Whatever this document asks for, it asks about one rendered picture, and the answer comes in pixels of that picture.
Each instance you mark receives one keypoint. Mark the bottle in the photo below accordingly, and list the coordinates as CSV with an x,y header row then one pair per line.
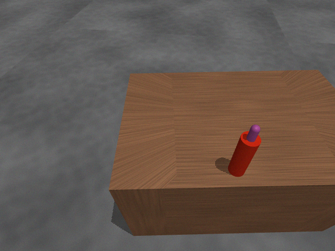
x,y
245,150

